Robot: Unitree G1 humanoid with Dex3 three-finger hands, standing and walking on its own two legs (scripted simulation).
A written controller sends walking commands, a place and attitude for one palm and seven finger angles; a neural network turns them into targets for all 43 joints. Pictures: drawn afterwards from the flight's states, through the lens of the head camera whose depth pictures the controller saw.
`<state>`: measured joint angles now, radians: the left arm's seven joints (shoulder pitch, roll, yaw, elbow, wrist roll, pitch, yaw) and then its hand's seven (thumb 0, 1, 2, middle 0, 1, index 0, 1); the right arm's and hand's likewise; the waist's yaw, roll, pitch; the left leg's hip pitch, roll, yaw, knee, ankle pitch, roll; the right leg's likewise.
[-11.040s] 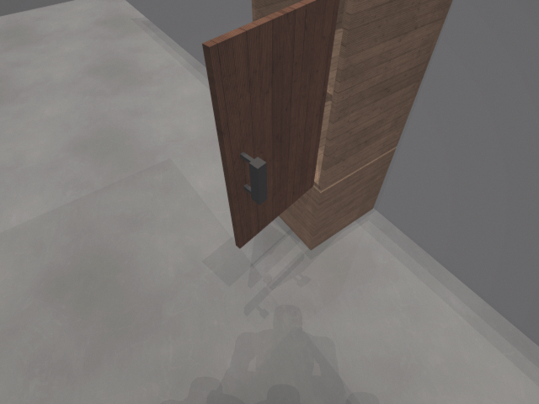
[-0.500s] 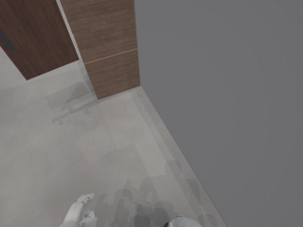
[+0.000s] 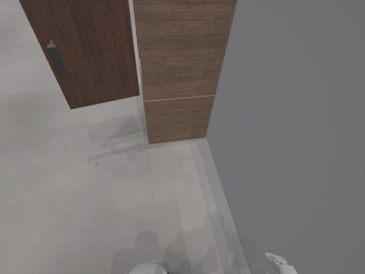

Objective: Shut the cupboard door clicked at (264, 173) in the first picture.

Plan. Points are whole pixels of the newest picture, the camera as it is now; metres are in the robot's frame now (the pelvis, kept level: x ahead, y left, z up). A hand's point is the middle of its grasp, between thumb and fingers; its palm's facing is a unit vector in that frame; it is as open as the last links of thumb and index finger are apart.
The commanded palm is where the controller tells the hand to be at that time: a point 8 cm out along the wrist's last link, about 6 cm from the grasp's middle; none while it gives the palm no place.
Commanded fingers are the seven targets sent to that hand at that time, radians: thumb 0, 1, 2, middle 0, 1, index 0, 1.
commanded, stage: walk to a spot facing it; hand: left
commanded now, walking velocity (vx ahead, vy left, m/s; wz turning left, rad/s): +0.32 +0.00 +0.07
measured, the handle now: (57, 57) +0.79 +0.56 -0.04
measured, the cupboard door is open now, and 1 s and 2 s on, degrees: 100 100 100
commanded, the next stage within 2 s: turn to face it in 0.14 s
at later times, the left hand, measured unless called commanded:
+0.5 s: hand (120, 204) +0.30 +0.20 -0.15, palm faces +0.02 -0.99 -0.17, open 7.4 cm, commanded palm none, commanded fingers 0.00 0.90 0.90 -0.20 -0.30 -0.20 -0.30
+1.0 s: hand (89, 237) +0.21 +0.26 -0.17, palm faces +0.37 -0.90 -0.23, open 7.3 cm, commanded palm none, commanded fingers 0.00 0.90 0.90 -0.20 -0.30 -0.20 -0.30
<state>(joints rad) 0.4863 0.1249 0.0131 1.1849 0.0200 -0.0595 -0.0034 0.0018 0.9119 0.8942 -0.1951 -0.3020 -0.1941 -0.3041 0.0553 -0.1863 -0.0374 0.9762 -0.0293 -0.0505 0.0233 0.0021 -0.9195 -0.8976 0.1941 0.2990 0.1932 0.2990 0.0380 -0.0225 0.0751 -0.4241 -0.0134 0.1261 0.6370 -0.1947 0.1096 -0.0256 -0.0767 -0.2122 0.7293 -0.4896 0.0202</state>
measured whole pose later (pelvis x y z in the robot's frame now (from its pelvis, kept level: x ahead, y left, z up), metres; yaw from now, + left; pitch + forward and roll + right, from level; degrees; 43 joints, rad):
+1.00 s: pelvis +0.23 +0.05 +0.00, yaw +20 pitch +0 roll -1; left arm 0.23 0.25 0.07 0.96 0.03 0.01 0.01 0.00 0.92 0.89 -0.20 -0.30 -0.20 -0.30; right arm 0.06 -0.27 -0.07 0.91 -0.02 0.04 0.02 0.00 -0.92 -0.90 0.19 0.30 0.19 0.30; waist 0.01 -0.05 0.09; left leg -0.34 0.03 0.08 0.64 -0.29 0.01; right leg -0.25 -0.14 -0.24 0.69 -0.41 0.03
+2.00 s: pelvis +0.33 +0.10 +0.01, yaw +29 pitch -1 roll +1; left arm 0.45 0.12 0.02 1.19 0.02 -0.03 0.00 0.00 0.91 0.89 -0.20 -0.30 -0.20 -0.30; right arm 0.14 -0.15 -0.04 1.03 -0.02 -0.05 0.00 0.00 -0.91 -0.90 0.20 0.30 0.20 0.30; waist 0.04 -0.03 0.07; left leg -0.31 0.02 0.14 0.59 -0.24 0.04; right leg -0.16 -0.09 -0.07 0.83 -0.50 0.00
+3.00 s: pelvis +0.41 +0.15 +0.02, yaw +26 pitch +2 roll +1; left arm 0.24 0.19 0.04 1.06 0.02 0.03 0.03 0.00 0.91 0.89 -0.19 -0.30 -0.19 -0.30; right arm 0.17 -0.16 -0.02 1.03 -0.01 0.01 -0.03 0.00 -0.92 -0.90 0.20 0.30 0.20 0.30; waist 0.01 -0.02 0.05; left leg -0.31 -0.02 0.14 0.46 -0.18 0.05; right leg -0.15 -0.05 0.00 0.51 -0.35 0.00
